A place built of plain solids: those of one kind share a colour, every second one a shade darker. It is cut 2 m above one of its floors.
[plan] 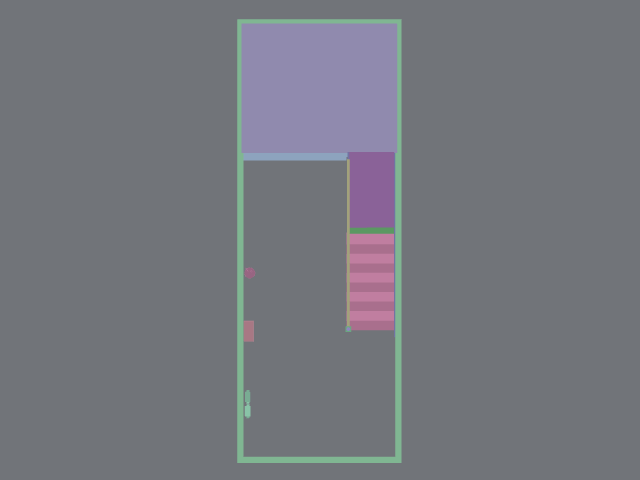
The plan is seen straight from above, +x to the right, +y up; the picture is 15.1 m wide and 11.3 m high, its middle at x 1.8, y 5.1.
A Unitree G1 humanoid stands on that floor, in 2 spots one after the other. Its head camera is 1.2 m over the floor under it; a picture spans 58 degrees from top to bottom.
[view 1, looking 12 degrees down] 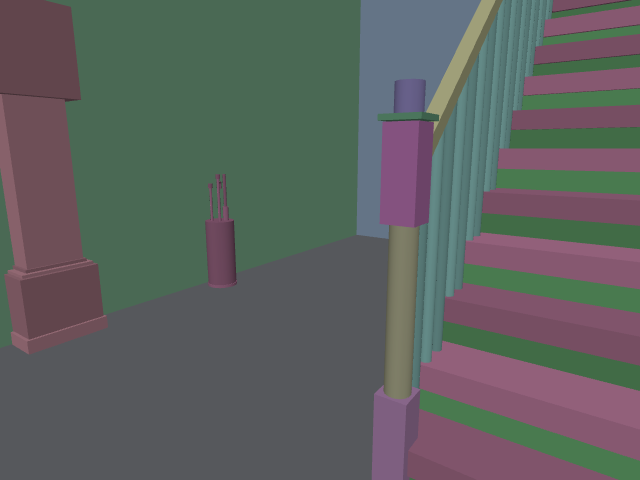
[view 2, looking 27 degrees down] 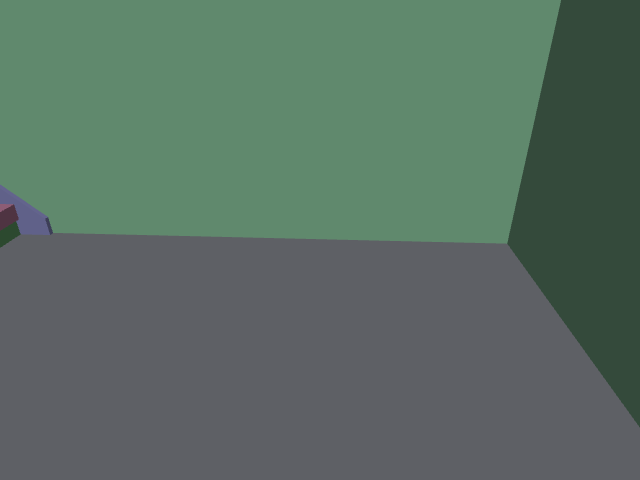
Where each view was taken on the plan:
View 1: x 3.02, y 1.76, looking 125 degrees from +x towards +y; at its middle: wall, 5.38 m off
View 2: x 1.21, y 1.00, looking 3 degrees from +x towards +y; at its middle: ground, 2.64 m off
